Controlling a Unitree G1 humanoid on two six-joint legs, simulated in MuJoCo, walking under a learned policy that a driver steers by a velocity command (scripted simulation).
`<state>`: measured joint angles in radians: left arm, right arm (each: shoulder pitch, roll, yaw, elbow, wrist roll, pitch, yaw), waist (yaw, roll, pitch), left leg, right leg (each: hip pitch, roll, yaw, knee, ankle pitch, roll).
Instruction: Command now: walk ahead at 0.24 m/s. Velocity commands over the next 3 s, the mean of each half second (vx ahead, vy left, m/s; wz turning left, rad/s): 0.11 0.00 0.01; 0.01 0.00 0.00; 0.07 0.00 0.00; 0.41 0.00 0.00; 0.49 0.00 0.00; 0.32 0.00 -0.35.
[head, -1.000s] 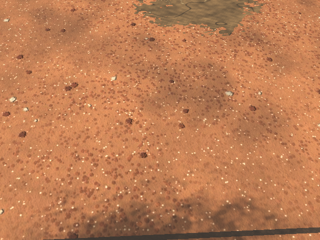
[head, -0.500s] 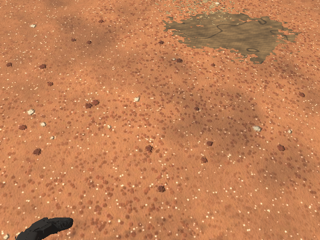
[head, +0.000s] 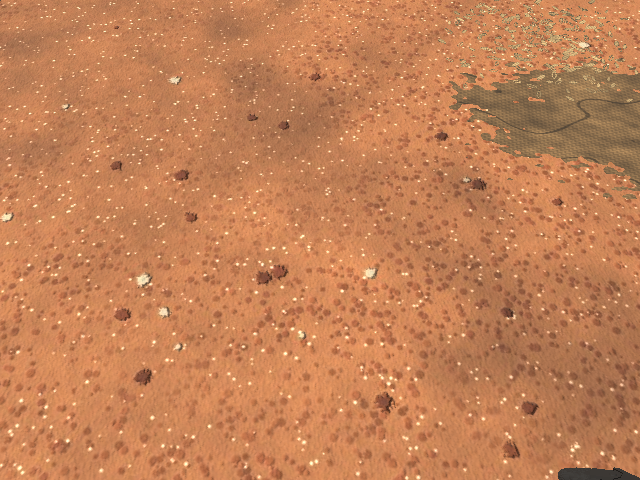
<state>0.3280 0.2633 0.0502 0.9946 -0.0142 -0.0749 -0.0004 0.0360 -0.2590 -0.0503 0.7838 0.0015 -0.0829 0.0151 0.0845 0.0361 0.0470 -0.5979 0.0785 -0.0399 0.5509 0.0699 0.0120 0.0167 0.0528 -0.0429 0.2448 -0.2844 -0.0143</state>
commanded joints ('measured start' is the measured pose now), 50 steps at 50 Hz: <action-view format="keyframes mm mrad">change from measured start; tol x16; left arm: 1 -67 178 33 -47 -6 7 12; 5 188 64 -16 5 4 14 -1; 24 -149 85 -5 -1 31 55 31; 50 -84 67 -15 75 18 66 38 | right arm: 1 96 -115 -33 -24 -9 -10 7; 5 304 -152 -33 28 -21 10 5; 11 17 -100 -10 17 -37 20 -1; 50 93 -81 -6 240 -1 89 -50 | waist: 1 -117 -116 -80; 5 -120 199 -487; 8 -86 35 -199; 21 -89 -132 5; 50 -80 -42 -46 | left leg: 1 263 -51 17 -67 31 36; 2 395 -60 29 -93 95 57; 4 895 325 -366 -12 754 299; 10 335 153 -192 -250 92 201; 19 143 34 -92 -295 -626 64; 23 409 -55 17 -152 -346 19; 31 432 -45 20 -110 -73 40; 50 459 -39 19 -107 -53 32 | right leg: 1 -69 -239 83 118 615 -100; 3 -182 -124 20 460 411 -23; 4 -441 -12 25 805 -274 41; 5 -461 -17 148 915 -441 48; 18 -108 -101 40 266 113 6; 22 -417 -155 124 91 -213 -33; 32 -258 -123 77 178 184 1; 50 -239 -99 49 159 183 8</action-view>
